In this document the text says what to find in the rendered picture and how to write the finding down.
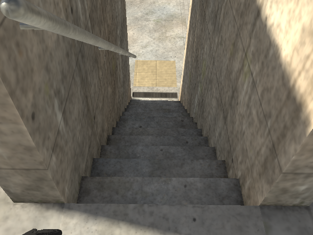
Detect stairs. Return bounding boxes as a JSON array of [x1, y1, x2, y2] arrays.
[[77, 98, 245, 206]]

